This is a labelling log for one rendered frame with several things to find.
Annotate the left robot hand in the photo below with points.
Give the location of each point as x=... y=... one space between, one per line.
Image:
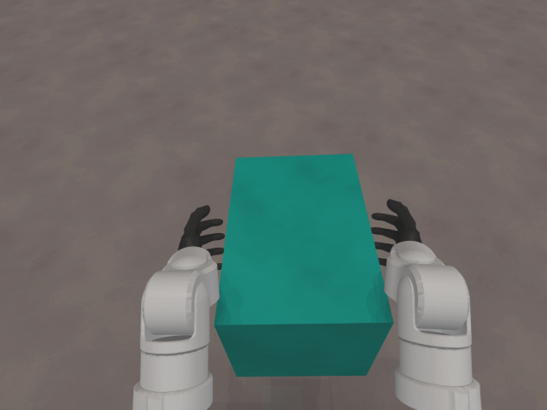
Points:
x=193 y=229

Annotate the left robot forearm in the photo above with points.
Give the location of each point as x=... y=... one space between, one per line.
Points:
x=174 y=334

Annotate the right robot forearm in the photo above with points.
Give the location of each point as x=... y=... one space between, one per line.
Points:
x=434 y=328

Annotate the right robot hand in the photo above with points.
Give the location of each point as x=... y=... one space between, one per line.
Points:
x=405 y=224

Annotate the carton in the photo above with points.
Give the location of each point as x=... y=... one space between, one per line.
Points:
x=301 y=289

